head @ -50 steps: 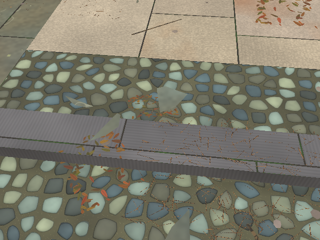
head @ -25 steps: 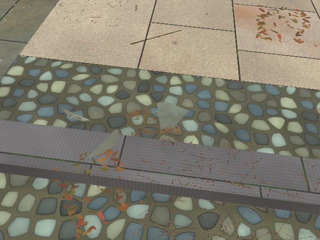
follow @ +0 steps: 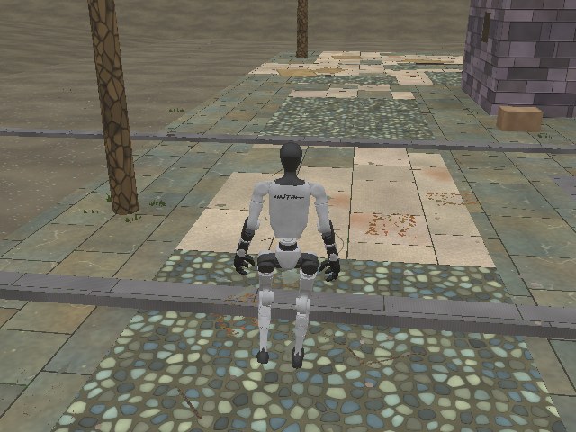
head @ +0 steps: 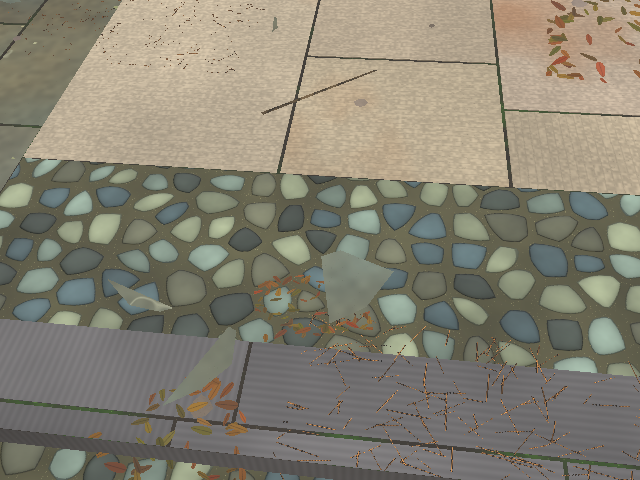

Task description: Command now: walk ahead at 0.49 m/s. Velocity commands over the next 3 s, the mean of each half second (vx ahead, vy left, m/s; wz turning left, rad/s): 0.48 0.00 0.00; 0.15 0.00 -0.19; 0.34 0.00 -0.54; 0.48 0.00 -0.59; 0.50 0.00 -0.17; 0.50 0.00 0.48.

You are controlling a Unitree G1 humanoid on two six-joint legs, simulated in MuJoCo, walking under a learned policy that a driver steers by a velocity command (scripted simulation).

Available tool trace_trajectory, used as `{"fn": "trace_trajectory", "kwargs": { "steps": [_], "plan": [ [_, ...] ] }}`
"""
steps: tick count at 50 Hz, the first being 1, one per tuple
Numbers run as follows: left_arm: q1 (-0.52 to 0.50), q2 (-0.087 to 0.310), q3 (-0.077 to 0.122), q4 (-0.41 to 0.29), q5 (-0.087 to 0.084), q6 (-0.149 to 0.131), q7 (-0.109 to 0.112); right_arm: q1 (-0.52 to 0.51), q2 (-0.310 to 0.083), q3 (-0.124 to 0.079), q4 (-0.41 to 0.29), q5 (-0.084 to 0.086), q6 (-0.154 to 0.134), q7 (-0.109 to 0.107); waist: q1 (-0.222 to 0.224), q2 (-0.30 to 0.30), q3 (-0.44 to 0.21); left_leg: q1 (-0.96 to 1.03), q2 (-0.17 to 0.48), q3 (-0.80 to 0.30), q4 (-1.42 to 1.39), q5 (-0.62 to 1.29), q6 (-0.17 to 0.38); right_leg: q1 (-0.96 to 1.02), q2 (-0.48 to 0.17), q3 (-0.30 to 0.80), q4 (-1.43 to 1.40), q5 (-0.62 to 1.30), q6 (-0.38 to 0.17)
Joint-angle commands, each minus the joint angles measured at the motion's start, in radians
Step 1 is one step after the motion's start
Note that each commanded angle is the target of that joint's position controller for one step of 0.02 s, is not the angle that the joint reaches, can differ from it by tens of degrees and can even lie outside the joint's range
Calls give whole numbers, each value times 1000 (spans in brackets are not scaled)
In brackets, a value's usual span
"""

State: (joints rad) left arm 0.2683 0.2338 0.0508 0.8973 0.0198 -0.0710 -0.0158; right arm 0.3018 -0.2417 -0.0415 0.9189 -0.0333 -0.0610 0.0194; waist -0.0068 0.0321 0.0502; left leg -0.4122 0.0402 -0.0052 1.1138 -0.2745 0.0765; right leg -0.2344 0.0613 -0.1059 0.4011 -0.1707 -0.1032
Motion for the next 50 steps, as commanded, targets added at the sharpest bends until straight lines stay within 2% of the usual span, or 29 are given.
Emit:
{"fn": "trace_trajectory", "kwargs": {
  "steps": [1,5,9,11,14,16,17,18,19,20,21,22,23,24,25,27,29,33,37,38,40,42,44,45,46,47,48,49,50],
  "plan": [
    [67,76,10,-5,-11,-35,2,70,-34,-5,-15,-10,14,12,-26,-80,-24,-112,58,-12,-7,56,-17,86,-266,265,-264,174,-96],
    [155,79,5,42,-15,-34,6,-115,-39,-1,-62,-9,22,18,9,-75,31,-258,76,29,-135,180,-52,139,-239,198,-295,255,-88],
    [216,79,-3,74,-11,-32,11,-273,-18,15,-103,2,16,20,44,-79,47,-232,41,74,-361,279,-63,176,-213,139,-279,397,-61],
    [260,75,-7,96,-3,-30,19,-301,-6,22,-104,6,17,14,57,-105,30,-203,16,96,-405,276,-53,232,-227,129,-251,457,-66],
    [288,78,-9,118,5,-23,31,-345,-20,21,-120,4,14,4,60,-94,52,-222,-1,98,-453,208,-18,331,-270,145,-198,564,-88],
    [251,87,-8,118,12,-20,40,-288,-28,15,-109,3,6,-6,11,-96,29,-146,-32,101,-490,122,25,372,-288,131,-101,800,-83],
    [227,97,-6,113,14,-20,40,-201,-38,7,-79,6,1,-14,-26,-104,-16,-27,-72,116,-519,90,45,362,-276,119,3,952,-72],
    [203,107,-2,112,8,-18,36,-40,-50,-4,-23,6,-9,-23,-91,-100,-86,153,-106,129,-583,128,67,322,-251,103,181,1003,-61],
    [175,113,-2,101,-11,-20,29,119,-86,-22,26,-8,-19,-31,-163,-85,-161,402,-50,69,-656,200,93,161,-212,85,394,815,-39],
    [180,54,-15,61,-21,-24,25,244,-205,-51,45,-27,-20,-38,-168,67,-264,601,241,-267,-685,237,147,-56,-105,22,748,225,-7],
    [299,3,-14,71,-36,-16,20,205,-248,-66,49,-3,-2,-27,-77,184,-319,711,397,-667,-809,233,287,-333,34,102,1011,-330,16],
    [233,52,-4,72,-4,-5,26,100,-185,-60,39,27,7,-21,-58,33,-168,566,363,-568,-845,88,289,-424,-42,149,1080,-263,14],
    [156,47,-1,52,5,-7,24,22,-90,-33,27,27,3,-19,-38,-5,-46,430,318,-437,-864,134,261,-449,-66,135,1090,-218,17],
    [145,32,1,48,5,-6,23,-10,-25,-13,35,17,-5,-18,2,-40,8,321,268,-327,-880,281,217,-413,-90,130,1058,-188,23],
    [152,16,1,48,10,7,19,-6,9,2,47,14,-16,-23,31,-29,16,245,227,-231,-882,438,181,-360,-106,130,1031,-171,34],
    [166,-19,-4,47,15,36,12,39,5,11,84,9,-36,-26,52,-3,-5,205,189,-126,-864,671,155,-341,-85,104,1071,-163,48],
    [129,-42,-9,28,10,57,22,118,-21,11,122,10,-47,-23,37,44,-28,238,179,-81,-852,801,169,-432,-52,63,1201,-201,51],
    [-48,-36,-23,-71,8,74,45,174,-27,26,142,3,-33,-27,23,31,3,289,173,-78,-856,626,160,-724,-67,64,1335,-232,42],
    [-148,-41,-43,-156,17,89,45,219,-25,37,160,-4,-20,-58,26,30,-2,356,169,-26,-864,609,123,-785,-71,80,1137,-201,66],
    [-149,-63,-60,-173,18,96,40,170,-33,37,137,-4,-10,-69,53,21,-28,341,175,19,-875,664,111,-697,-106,49,960,-210,64],
    [-219,-76,-76,-205,4,104,35,165,-56,30,115,3,6,-81,19,50,-45,365,184,38,-899,755,102,-557,-90,-12,737,-202,57],
    [-127,-57,-68,-179,-7,103,38,162,-72,24,101,17,19,-78,33,104,-118,424,184,118,-747,1184,89,-393,-28,-92,657,-286,10],
    [37,-10,-47,-153,-5,86,35,146,-107,9,79,31,34,-70,95,130,-210,445,211,144,-511,1361,58,-203,4,-64,522,-225,-49],
    [87,18,-33,-152,2,72,26,133,-124,-1,56,35,35,-65,135,95,-244,334,186,163,-338,1196,26,-48,-18,65,362,-102,-83],
    [104,171,17,-162,7,78,28,100,-71,7,-40,42,37,-54,141,-188,-272,10,-9,201,91,464,-57,92,-294,600,128,149,-246],
    [49,210,36,-172,-8,94,39,98,-67,-1,-64,2,46,-39,84,-270,-361,-60,-132,2,365,-187,-63,63,-404,950,-76,385,-349],
    [-32,181,32,-179,-10,93,43,117,-31,3,-83,-9,61,-33,12,-153,-249,-125,-75,-71,452,-179,-65,-55,-409,817,-62,205,-344],
    [-54,116,21,-165,-1,92,45,71,-31,1,-102,-14,71,-39,1,-29,-105,-181,-53,-58,445,-146,-62,-188,-352,730,-58,-113,-290],
    [-83,80,10,-151,6,90,47,29,-21,-3,-126,-12,74,-50,-25,-1,3,-234,-20,-55,394,-105,-54,-284,-278,637,-83,-365,-220]
  ]
}}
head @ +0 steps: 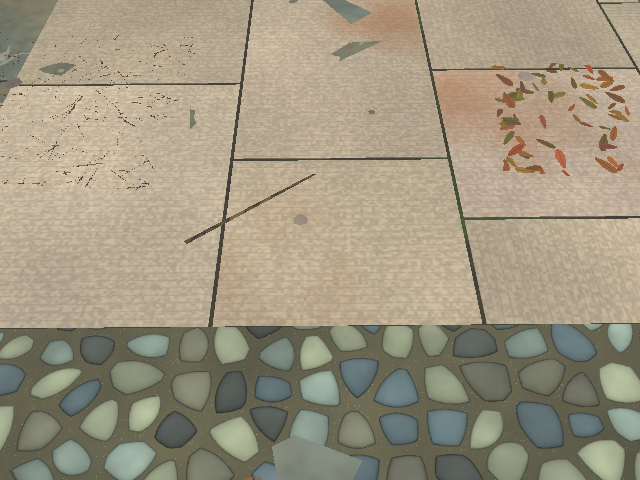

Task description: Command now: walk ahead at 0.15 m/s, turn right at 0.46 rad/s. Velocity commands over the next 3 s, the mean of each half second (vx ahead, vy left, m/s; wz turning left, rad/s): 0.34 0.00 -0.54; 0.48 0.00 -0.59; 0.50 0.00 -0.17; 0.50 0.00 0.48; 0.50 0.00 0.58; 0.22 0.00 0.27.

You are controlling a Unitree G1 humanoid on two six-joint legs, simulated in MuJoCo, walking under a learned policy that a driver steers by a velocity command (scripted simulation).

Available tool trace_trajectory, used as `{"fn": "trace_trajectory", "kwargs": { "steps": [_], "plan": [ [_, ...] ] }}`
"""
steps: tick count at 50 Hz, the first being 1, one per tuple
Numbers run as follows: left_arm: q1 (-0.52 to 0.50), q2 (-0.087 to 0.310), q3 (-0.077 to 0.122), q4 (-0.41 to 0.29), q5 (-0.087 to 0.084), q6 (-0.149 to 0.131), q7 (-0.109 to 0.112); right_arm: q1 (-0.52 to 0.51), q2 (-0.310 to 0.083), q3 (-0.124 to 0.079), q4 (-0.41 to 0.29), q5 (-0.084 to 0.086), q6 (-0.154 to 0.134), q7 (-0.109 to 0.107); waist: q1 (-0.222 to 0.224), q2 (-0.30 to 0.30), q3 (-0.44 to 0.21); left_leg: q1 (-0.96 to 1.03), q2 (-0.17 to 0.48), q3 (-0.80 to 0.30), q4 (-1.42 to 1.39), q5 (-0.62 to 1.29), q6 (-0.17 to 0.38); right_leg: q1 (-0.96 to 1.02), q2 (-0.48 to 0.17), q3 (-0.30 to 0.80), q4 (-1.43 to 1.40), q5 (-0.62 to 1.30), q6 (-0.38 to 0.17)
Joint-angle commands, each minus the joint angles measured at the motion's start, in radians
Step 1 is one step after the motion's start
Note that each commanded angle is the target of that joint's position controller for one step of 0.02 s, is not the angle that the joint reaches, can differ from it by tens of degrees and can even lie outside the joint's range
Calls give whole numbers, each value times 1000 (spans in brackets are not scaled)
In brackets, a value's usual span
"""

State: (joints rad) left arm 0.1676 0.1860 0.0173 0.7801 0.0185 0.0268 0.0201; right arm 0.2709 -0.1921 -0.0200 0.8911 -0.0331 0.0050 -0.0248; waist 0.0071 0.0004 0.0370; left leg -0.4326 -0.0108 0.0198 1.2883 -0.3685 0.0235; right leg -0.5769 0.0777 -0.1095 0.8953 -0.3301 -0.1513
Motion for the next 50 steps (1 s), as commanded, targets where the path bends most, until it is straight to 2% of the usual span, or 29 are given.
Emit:
{"fn": "trace_trajectory", "kwargs": {
  "steps": [1,2,3,5,7,9,10,11,13,16,20,25,28,29,30,31,32,33,34,35,36,38,39,41,45,47,50],
  "plan": [
    [-6,103,36,-29,7,-14,8,65,-85,-28,-116,-16,10,-11,-66,-1,34,-210,47,-76,156,42,-3,22,-234,571,-609,-264,-124],
    [-8,100,38,-28,8,-26,3,78,-85,-29,-118,-18,15,-10,-69,-33,12,-199,48,-61,137,97,-5,37,-195,512,-627,-237,-105],
    [15,106,43,-15,0,-36,-2,73,-81,-26,-139,-19,14,-7,-70,-50,-11,-213,63,-75,78,116,-9,90,-172,478,-634,-197,-92],
    [77,133,58,7,-7,-55,-3,31,-76,-25,-165,-20,7,3,-44,-32,-50,-243,74,-79,4,171,-26,186,-151,460,-639,-143,-87],
    [107,167,73,-8,-13,-44,5,-38,-83,-27,-195,-20,11,9,-13,-41,-63,-275,86,-60,-113,120,-70,266,-154,482,-681,-188,-75],
    [149,183,82,-24,-12,-42,4,-96,-100,-32,-217,-18,14,8,19,-42,-71,-304,86,-67,-195,141,-98,343,-174,529,-713,-194,-60],
    [110,183,76,-69,-48,-70,12,-142,-143,-61,-221,54,-27,-23,22,-62,-104,-359,56,-106,-222,177,-86,406,-209,623,-731,-213,-71],
    [121,203,79,-73,-50,-82,17,-163,-151,-61,-222,60,-48,-36,33,-72,-102,-410,62,-126,-260,199,-82,470,-231,645,-733,-218,-69],
    [165,209,79,-73,-38,-91,24,-190,-147,-63,-217,42,-81,-39,47,-79,-95,-481,63,-149,-314,262,-71,542,-249,657,-728,-175,-72],
    [197,197,74,-78,-37,-87,22,-218,-136,-63,-217,35,-106,-24,54,-95,-85,-437,48,-136,-430,309,-65,528,-222,605,-723,-89,-80],
    [212,216,80,-83,-41,-82,12,-278,-131,-58,-237,40,-124,-6,68,-122,-56,-310,19,-113,-612,323,-70,457,-194,576,-713,-39,-88],
    [229,234,85,-83,-51,-77,-3,-362,-152,-52,-285,53,-147,19,90,-111,-25,-177,-8,-114,-772,281,-60,436,-192,626,-656,-49,-97],
    [197,233,85,-94,-53,-67,-8,-312,-181,-63,-288,62,-156,26,52,-140,-35,18,-20,-119,-856,252,-41,398,-176,667,-595,-18,-77],
    [180,222,82,-100,-54,-63,-9,-254,-192,-70,-276,61,-159,25,15,-147,-48,113,-21,-105,-902,255,-25,378,-155,664,-546,37,-63],
    [166,194,72,-108,-53,-62,-11,-174,-214,-83,-260,57,-161,20,-27,-138,-91,257,5,-103,-924,250,-1,333,-121,630,-454,88,-32],
    [157,138,54,-124,-44,-68,-15,-43,-258,-98,-246,42,-160,13,-84,-52,-200,491,142,-221,-901,207,59,220,-67,538,-215,28,16],
    [227,89,38,-149,-50,-77,-17,53,-333,-109,-239,18,-147,8,-60,212,-293,758,366,-564,-946,72,188,-63,65,357,68,-237,85],
    [261,178,49,-155,-62,-84,-14,80,-303,-111,-224,35,-135,16,-50,286,-270,753,464,-799,-999,-176,245,-238,-17,304,256,-248,104],
    [195,238,62,-142,-59,-81,-13,41,-221,-90,-238,40,-127,14,-72,167,-153,658,416,-697,-1017,-207,214,-288,-67,299,345,-145,124],
    [146,242,66,-142,-50,-77,-15,12,-190,-77,-243,37,-121,12,-70,103,-74,566,358,-548,-1027,-91,174,-282,-92,274,370,-62,136],
    [119,230,68,-148,-42,-81,-18,-11,-180,-70,-245,27,-117,12,-56,77,-41,489,313,-452,-1047,21,152,-255,-114,266,363,-1,141],
    [95,197,67,-162,-51,-79,-28,-25,-160,-59,-232,20,-119,15,-34,104,-12,393,250,-300,-1087,179,130,-211,-148,242,343,65,139],
    [88,177,63,-168,-53,-77,-32,-18,-157,-58,-222,25,-123,20,-32,117,-12,376,236,-250,-1097,238,133,-211,-155,224,345,84,140],
    [62,157,59,-181,-48,-74,-36,0,-169,-62,-198,30,-130,22,-31,106,-7,367,229,-178,-1109,363,146,-236,-166,216,325,127,148],
    [-15,149,55,-207,-48,-73,-41,8,-202,-68,-170,25,-125,19,-37,78,7,384,221,-58,-1115,526,138,-244,-168,203,128,262,163],
    [-83,135,48,-222,-46,-77,-54,21,-217,-68,-159,29,-120,17,-63,69,20,383,209,0,-1122,526,120,-194,-162,157,-16,353,155],
    [-199,111,34,-260,-51,-83,-78,85,-244,-69,-123,40,-109,13,-104,50,58,452,239,38,-1120,549,110,-183,-153,106,-170,386,129]
  ]
}}
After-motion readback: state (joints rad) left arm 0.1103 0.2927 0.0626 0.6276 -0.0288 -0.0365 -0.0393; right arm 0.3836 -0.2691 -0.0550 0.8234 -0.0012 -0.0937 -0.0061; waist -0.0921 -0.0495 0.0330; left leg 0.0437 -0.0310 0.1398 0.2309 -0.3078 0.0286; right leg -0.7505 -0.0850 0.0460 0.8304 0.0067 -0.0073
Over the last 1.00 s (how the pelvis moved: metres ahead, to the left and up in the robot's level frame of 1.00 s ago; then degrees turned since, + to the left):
0.44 -0.01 0.02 -8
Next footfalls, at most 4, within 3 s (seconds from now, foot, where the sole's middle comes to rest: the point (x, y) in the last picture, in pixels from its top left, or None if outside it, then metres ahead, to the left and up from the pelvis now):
0.62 left None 0.37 0.11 -0.72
1.16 right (476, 453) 0.52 -0.27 -0.72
1.68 left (450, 292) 0.91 -0.27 -0.72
2.16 right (555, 239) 1.08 -0.56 -0.72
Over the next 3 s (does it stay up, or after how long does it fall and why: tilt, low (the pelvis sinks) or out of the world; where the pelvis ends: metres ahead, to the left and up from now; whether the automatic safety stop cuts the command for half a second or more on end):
stays up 1.31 -0.41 0.05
